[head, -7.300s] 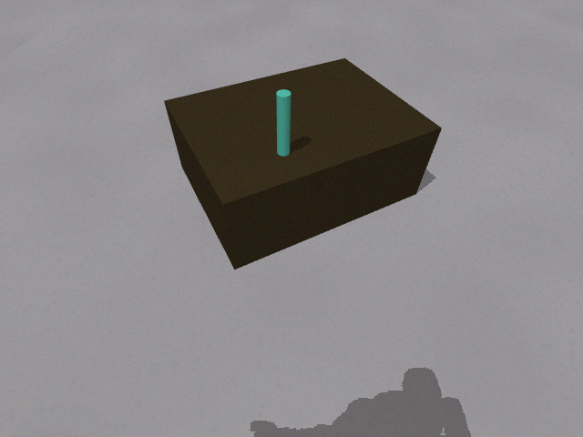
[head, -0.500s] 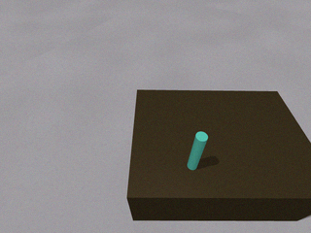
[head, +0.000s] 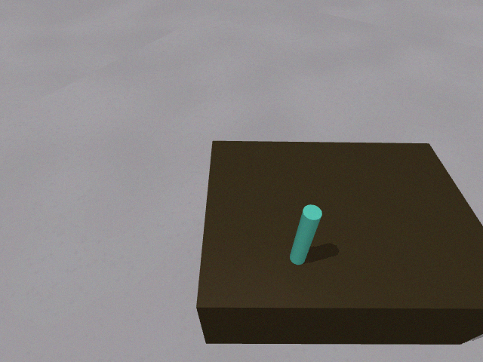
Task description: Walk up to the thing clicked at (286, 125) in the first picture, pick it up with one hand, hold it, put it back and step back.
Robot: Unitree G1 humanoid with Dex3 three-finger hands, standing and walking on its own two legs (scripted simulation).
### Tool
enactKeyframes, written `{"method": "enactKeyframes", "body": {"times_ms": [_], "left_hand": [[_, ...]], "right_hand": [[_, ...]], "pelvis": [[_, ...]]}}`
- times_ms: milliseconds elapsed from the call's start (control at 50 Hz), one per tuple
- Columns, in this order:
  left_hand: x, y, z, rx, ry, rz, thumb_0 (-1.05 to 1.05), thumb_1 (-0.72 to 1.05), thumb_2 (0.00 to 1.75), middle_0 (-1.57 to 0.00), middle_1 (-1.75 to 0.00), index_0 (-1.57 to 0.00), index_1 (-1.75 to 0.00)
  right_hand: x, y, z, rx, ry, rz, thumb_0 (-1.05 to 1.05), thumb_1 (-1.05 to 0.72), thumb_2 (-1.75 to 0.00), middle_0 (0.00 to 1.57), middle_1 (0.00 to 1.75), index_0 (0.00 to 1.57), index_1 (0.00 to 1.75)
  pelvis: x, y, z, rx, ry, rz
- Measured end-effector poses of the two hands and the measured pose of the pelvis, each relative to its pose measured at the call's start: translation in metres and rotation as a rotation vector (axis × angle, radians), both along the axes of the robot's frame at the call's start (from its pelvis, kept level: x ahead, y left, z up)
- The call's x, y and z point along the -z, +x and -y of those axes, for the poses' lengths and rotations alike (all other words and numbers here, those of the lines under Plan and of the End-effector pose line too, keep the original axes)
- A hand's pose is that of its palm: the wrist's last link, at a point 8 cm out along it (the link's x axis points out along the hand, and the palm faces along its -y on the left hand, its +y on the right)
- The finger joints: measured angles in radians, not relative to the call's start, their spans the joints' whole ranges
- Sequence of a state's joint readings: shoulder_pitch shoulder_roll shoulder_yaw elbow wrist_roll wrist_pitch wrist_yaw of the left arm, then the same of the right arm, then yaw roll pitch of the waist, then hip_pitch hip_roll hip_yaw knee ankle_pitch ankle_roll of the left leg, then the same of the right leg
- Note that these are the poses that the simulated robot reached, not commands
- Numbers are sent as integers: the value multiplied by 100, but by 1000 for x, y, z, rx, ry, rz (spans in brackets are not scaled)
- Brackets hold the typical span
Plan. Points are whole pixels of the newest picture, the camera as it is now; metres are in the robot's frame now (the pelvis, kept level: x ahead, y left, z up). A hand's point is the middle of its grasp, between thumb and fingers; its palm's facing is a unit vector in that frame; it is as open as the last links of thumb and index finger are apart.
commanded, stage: stand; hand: right
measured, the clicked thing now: (304, 237) +0.51 -0.19 -0.27
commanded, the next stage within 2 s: go down in 0.32 s
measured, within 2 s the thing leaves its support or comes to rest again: neither
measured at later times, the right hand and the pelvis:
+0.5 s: hand out of the picture +0.09 -0.25 -0.16, palm faces +0.03 +0.94 -0.33, open 7.8 cm; pelvis +0.00 +0.00 +0.00, yaw +0 degrees
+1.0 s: hand out of the picture +0.16 -0.26 -0.16, palm faces +0.03 +0.95 -0.31, open 16.7 cm; pelvis +0.01 -0.01 -0.02, yaw +2 degrees
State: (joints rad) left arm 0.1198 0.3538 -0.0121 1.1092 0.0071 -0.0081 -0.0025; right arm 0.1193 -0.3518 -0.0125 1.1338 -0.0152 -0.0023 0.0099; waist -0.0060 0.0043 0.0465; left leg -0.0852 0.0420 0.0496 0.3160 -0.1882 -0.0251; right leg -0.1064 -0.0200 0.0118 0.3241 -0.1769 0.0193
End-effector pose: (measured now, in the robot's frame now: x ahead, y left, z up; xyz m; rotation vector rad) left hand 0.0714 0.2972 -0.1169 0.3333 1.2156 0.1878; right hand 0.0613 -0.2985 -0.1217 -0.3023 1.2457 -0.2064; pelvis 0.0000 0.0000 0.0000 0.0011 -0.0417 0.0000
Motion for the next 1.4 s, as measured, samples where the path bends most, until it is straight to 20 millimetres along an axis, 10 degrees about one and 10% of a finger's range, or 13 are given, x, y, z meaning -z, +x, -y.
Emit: {"method": "enactKeyframes", "body": {"times_ms": [500,720,1020,1400], "left_hand": [[0,1,4,-18,-3,59,1,89,90,-21,-30,-21,-30],[2,8,36,-66,-54,192,1,89,90,-21,-31,-22,-31],[1,50,48,-3,-43,312,1,90,89,-21,-31,-21,-30],[8,77,52,-4,-19,419,1,91,89,-21,-30,-21,-30]], "right_hand": [[0,16,-4,16,6,69,1,-86,-86,17,26,17,26],[-1,96,2,4,12,172,1,-34,-36,9,8,8,9],[4,86,9,14,18,93,0,39,-8,6,5,5,6],[-4,99,14,6,9,148,0,57,-4,5,6,5,6]], "pelvis": [[3,-4,0,-2,2,-31],[14,-7,-1,-26,7,-114],[25,6,10,-25,17,-161],[44,19,9,-11,35,-207]]}}
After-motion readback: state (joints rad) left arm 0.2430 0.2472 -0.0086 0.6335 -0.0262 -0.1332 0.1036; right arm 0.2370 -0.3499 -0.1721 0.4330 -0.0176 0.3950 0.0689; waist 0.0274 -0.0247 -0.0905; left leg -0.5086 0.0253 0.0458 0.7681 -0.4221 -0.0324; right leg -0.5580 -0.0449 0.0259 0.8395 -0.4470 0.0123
